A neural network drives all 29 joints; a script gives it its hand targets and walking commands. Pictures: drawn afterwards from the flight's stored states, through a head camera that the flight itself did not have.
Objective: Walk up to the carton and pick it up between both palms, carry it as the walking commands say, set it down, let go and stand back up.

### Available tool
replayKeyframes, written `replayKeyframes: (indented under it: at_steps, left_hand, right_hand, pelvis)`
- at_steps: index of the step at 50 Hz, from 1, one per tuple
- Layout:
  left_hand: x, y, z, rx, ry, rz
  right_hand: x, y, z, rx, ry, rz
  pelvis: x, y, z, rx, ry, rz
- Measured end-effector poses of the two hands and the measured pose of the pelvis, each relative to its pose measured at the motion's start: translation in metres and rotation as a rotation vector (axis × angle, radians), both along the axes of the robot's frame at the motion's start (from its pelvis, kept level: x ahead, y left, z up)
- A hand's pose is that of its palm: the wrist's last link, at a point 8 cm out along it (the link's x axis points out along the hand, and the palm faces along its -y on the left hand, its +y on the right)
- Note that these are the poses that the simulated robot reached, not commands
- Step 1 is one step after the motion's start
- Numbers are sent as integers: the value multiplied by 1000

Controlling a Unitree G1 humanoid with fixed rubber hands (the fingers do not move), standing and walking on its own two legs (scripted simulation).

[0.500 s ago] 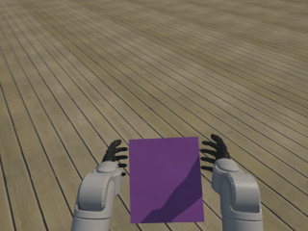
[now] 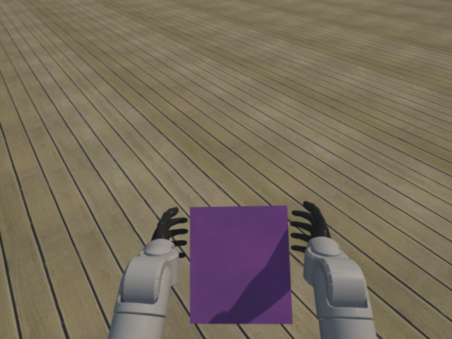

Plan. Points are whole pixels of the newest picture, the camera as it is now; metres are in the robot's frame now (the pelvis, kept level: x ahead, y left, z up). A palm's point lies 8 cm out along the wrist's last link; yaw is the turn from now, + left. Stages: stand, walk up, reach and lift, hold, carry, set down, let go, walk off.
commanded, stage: carry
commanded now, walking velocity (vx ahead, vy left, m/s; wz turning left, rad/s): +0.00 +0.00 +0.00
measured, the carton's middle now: (239, 255) +0.34 -0.01 -0.05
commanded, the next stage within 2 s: hold in 0.34 s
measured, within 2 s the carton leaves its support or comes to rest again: neither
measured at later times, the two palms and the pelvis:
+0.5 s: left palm (157, 267) +0.26 +0.13 +0.03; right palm (311, 262) +0.27 -0.13 +0.04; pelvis +0.00 +0.00 +0.00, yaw +0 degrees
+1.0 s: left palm (152, 265) +0.28 +0.15 +0.02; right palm (303, 265) +0.27 -0.12 +0.03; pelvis -0.04 +0.00 -0.01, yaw -1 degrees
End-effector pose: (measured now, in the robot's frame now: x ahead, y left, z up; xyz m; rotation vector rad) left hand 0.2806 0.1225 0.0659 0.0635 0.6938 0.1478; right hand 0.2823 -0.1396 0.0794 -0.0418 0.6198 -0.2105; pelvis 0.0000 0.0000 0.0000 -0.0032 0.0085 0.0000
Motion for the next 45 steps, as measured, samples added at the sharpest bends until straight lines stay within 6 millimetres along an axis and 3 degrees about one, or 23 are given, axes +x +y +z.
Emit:
replayKeyframes:
  at_steps: [4, 18, 21, 25, 32, 40, 45]
  left_hand:
    - [-2, 2, -8, -1, 19, 1]
    - [-1, 5, -8, -8, -12, 5]
    - [-1, 6, -18, 7, 8, -11]
    - [-16, 11, -32, 7, 42, -21]
    - [-36, 21, -22, -2, -25, -2]
    - [-33, 28, -42, -5, 77, 9]
    - [-23, 29, -48, -15, 55, 10]
  right_hand:
    - [-2, 1, -7, -3, 18, 10]
    - [-1, 3, -14, -8, 25, 19]
    - [-3, 4, -24, -29, 42, 38]
    - [-12, 6, -36, -5, 70, 74]
    - [-20, 15, -24, -1, -9, 124]
    - [-28, 21, -50, -2, 98, 144]
    - [-20, 22, -53, 20, 69, 119]
  pelvis:
    - [-1, 0, 0, 0, -2, 0]
    - [-2, 1, 0, -1, -2, 0]
    - [-2, 1, 1, -1, -24, 0]
    - [-2, 2, 3, -2, -56, 2]
    - [-14, 3, 2, -1, -106, 3]
    - [-38, 4, -2, 9, -143, 6]
    - [-44, 4, -6, 15, -152, -8]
